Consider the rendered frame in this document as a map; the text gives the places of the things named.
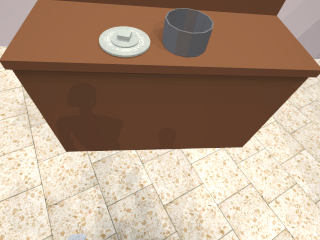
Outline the lid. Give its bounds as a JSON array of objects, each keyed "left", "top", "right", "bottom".
[{"left": 99, "top": 26, "right": 151, "bottom": 58}]

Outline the knob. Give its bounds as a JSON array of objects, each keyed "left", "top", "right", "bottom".
[{"left": 117, "top": 29, "right": 132, "bottom": 41}]

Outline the pot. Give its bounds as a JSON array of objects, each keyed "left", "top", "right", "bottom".
[{"left": 162, "top": 8, "right": 214, "bottom": 58}]

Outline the table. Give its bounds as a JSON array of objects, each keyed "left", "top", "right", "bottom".
[{"left": 0, "top": 0, "right": 320, "bottom": 152}]

